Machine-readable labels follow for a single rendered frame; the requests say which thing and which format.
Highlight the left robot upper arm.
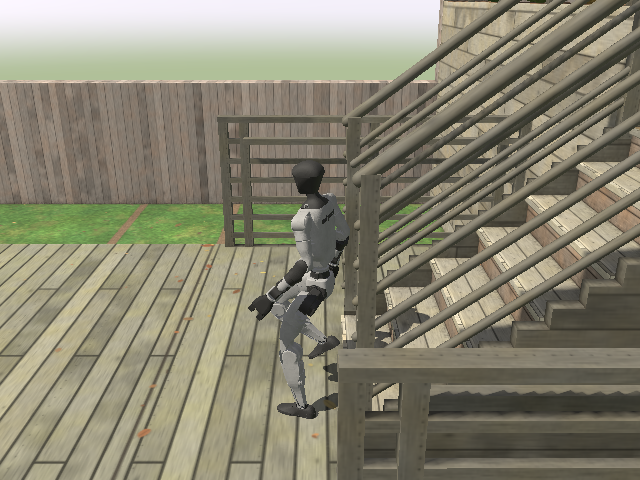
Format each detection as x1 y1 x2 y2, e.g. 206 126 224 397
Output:
291 211 313 273

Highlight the robot right thigh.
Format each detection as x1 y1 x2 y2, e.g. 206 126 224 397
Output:
271 271 335 316

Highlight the robot right forearm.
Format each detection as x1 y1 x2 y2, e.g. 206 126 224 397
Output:
329 236 349 267

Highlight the right robot upper arm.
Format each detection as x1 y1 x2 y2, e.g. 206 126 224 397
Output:
321 193 350 241

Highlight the robot left forearm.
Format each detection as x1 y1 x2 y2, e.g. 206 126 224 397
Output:
266 260 308 303

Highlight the left robot hand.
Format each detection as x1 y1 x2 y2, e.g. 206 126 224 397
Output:
248 294 274 321

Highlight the right robot hand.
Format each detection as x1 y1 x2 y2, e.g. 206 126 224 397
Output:
328 264 339 278

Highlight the left robot shin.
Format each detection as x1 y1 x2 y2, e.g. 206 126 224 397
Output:
279 349 307 409

